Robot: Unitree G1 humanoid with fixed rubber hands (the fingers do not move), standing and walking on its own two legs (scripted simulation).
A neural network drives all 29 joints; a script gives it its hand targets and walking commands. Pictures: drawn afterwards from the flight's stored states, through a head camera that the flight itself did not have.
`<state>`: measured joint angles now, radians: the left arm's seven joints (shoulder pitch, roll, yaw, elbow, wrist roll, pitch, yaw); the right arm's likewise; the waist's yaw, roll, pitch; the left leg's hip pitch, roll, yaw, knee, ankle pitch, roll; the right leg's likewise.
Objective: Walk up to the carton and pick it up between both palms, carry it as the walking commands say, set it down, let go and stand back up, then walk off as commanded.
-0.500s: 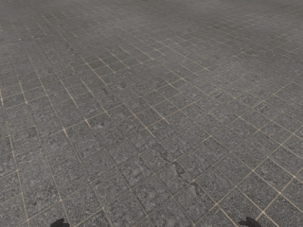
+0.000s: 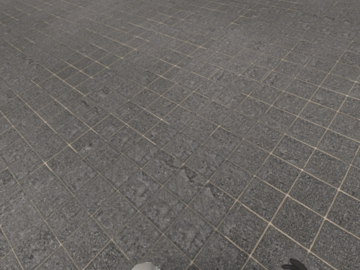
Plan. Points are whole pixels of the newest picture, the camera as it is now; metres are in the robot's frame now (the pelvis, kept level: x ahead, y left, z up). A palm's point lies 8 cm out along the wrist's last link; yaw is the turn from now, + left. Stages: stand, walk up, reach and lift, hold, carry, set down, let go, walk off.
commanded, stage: walk up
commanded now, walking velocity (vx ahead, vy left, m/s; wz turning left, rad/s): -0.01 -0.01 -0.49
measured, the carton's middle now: out of the picture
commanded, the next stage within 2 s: none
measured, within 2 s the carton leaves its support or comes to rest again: neither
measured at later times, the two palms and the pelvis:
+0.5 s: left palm out of the picture +0.08 +0.29 -0.09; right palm out of the picture +0.08 -0.22 -0.11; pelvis -0.04 +0.04 +0.00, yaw -7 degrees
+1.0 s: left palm out of the picture +0.15 +0.31 -0.11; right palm out of the picture -0.08 -0.16 -0.14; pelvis -0.05 +0.11 -0.01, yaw -27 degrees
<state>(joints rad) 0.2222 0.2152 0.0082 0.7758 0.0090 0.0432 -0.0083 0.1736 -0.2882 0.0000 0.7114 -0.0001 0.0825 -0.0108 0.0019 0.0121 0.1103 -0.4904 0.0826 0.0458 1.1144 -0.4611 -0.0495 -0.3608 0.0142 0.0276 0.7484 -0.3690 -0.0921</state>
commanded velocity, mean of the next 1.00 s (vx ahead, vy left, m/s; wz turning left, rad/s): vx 0.00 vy -0.01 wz -0.49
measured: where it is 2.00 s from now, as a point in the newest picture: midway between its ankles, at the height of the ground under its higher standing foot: outside the picture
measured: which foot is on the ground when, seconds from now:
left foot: up 0.00-0.58, down 0.60-0.98, up 1.00-1.00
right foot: down 0.00-0.60, up 0.62-0.96, down 0.98-1.00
